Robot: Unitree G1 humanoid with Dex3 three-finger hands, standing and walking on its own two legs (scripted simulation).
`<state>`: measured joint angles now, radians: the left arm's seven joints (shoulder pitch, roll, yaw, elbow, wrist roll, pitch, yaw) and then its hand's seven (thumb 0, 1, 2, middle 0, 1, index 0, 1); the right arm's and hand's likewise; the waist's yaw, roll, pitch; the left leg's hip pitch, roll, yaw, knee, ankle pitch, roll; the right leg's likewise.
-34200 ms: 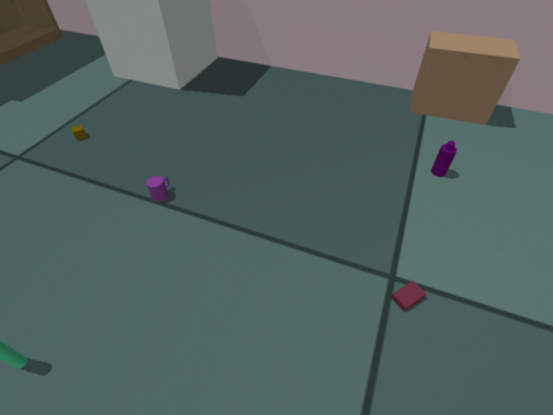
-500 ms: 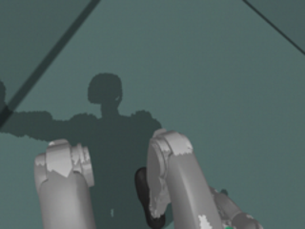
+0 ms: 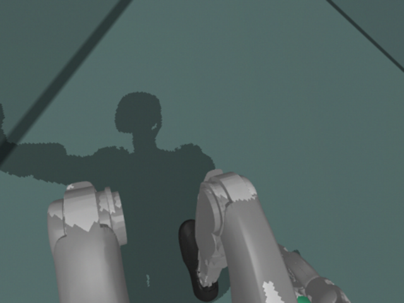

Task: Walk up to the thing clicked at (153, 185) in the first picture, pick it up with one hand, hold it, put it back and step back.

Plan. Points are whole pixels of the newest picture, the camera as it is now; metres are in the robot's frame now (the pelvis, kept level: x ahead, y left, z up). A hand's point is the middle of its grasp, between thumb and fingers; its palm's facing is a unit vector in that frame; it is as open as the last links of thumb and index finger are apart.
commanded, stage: close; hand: left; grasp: from above
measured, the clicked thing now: out of the picture +0.41 +0.44 -0.24
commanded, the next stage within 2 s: settle in 0.60 s
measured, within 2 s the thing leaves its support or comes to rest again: neither
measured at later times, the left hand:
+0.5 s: hand out of the picture +0.38 +0.42 -0.20, palm faces -0.36 -0.20 -0.91, open 12.7 cm
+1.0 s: hand out of the picture +0.38 +0.42 -0.20, palm faces -0.37 -0.20 -0.91, open 12.7 cm
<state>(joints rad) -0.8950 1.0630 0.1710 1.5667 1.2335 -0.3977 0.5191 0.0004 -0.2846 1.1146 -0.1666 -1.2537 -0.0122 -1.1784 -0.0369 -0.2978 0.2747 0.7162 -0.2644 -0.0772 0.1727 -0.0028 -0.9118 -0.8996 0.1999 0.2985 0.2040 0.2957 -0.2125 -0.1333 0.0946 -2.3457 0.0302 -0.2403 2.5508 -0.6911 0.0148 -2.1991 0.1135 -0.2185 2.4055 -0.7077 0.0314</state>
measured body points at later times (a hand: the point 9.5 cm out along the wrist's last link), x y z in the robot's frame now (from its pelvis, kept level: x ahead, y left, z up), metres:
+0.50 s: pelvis +0.00 +0.00 +0.00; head +0.23 +0.15 +0.35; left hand +0.40 +0.43 -0.14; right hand +0.14 -0.24 -0.08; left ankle +0.07 +0.12 -0.27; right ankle +0.10 -0.11 -0.27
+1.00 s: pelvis +0.00 +0.00 +0.00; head +0.23 +0.15 +0.36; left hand +0.40 +0.43 -0.14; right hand +0.13 -0.25 -0.08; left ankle +0.07 +0.12 -0.27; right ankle +0.10 -0.11 -0.27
